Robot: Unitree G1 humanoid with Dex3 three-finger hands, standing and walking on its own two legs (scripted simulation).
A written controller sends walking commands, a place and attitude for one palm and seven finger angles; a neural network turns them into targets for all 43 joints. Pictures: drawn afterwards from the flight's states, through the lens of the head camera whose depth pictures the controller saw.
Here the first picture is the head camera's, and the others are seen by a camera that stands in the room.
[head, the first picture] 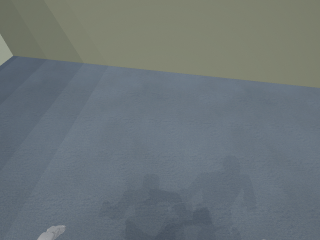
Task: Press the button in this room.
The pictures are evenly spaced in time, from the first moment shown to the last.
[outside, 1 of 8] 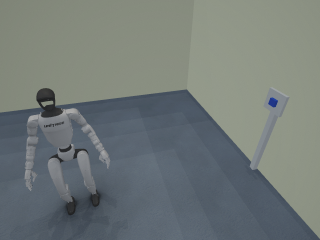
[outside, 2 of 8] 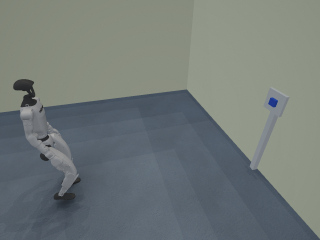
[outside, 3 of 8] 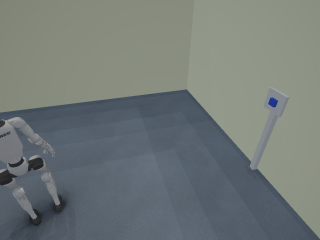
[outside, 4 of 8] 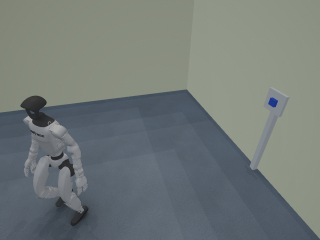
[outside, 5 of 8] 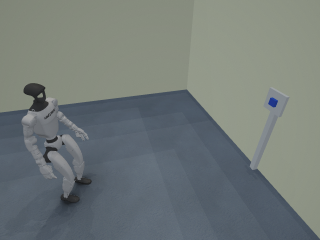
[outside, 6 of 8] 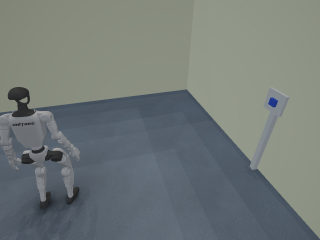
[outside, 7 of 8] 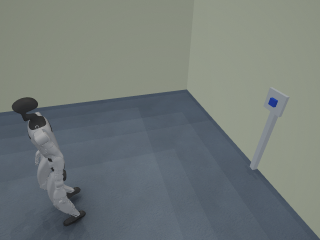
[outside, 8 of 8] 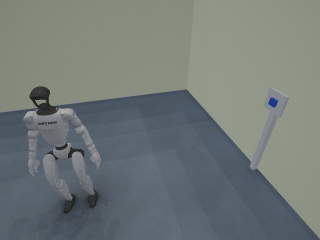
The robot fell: no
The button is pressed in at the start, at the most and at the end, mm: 0 0 0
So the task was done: no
